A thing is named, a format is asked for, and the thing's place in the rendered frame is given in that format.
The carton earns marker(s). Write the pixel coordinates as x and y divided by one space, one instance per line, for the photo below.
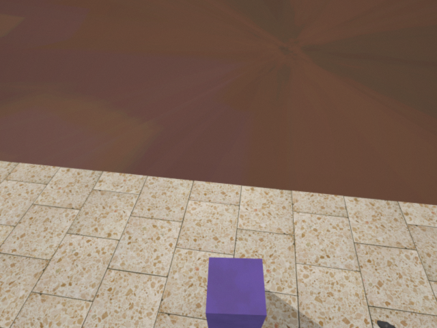
235 293

